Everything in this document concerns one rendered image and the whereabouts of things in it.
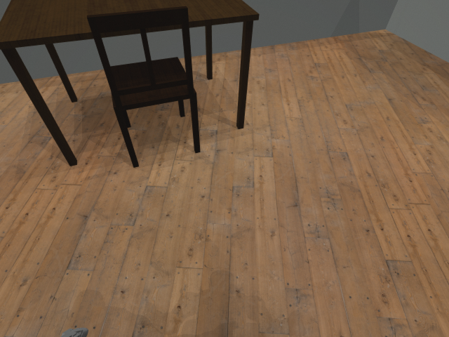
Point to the table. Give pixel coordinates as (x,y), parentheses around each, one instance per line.
(39,22)

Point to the chair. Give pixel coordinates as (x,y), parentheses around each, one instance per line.
(153,82)

